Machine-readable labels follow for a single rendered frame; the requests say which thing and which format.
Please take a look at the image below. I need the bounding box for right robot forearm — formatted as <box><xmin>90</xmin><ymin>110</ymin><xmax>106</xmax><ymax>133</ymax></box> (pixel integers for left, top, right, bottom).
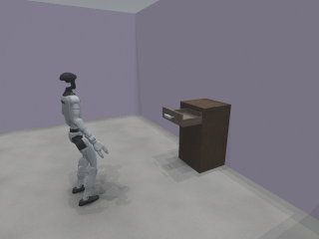
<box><xmin>76</xmin><ymin>119</ymin><xmax>97</xmax><ymax>144</ymax></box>

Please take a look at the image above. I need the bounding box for cabinet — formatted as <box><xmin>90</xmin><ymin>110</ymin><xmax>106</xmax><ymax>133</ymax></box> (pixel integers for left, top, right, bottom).
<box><xmin>178</xmin><ymin>99</ymin><xmax>231</xmax><ymax>173</ymax></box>

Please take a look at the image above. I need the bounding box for handle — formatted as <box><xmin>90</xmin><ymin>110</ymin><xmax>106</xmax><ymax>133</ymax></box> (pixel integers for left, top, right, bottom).
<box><xmin>163</xmin><ymin>114</ymin><xmax>174</xmax><ymax>119</ymax></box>

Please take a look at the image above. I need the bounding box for right robot shin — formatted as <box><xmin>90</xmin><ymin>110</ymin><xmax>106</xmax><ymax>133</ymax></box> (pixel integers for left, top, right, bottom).
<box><xmin>83</xmin><ymin>167</ymin><xmax>98</xmax><ymax>201</ymax></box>

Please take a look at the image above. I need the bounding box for drawer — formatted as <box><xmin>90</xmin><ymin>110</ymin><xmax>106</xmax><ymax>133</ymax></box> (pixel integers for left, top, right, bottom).
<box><xmin>162</xmin><ymin>107</ymin><xmax>202</xmax><ymax>127</ymax></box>

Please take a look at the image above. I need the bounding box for right robot hand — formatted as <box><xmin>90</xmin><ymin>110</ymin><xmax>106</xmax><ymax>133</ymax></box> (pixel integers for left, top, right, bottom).
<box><xmin>93</xmin><ymin>141</ymin><xmax>109</xmax><ymax>158</ymax></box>

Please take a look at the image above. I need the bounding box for robot right upper arm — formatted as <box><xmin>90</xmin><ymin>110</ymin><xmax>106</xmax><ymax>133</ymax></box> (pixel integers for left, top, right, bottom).
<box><xmin>69</xmin><ymin>96</ymin><xmax>80</xmax><ymax>126</ymax></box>

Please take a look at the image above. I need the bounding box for left robot foot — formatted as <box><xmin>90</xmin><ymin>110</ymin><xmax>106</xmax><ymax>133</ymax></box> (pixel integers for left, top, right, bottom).
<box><xmin>72</xmin><ymin>184</ymin><xmax>85</xmax><ymax>194</ymax></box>

